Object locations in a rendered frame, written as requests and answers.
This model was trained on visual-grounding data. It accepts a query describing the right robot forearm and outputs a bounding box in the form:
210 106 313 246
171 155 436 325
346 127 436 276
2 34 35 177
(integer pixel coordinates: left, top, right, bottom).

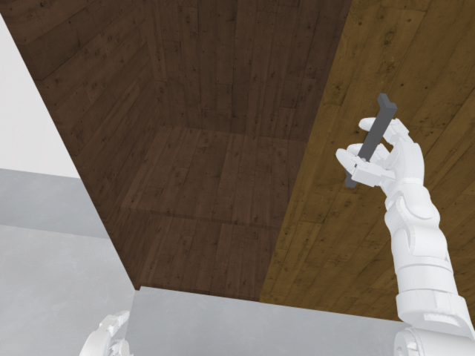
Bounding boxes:
384 183 475 342

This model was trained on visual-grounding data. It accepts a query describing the handle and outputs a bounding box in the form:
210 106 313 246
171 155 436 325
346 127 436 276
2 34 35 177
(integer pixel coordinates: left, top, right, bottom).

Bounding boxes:
345 93 398 188

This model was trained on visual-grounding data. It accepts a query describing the left robot hand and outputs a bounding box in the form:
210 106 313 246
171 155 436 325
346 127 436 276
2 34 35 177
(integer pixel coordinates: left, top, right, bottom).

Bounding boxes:
79 310 134 356

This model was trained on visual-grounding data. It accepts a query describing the robot right upper arm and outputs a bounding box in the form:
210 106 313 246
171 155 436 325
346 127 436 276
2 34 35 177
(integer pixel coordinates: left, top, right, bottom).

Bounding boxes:
394 327 475 356

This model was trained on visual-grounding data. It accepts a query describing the wardrobe door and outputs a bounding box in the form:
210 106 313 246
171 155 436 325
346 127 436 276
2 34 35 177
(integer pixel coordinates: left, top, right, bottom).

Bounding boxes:
259 0 475 331

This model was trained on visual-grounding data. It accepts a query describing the right robot hand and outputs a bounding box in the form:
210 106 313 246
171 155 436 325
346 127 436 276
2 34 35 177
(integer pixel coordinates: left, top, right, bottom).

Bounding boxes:
335 118 425 196

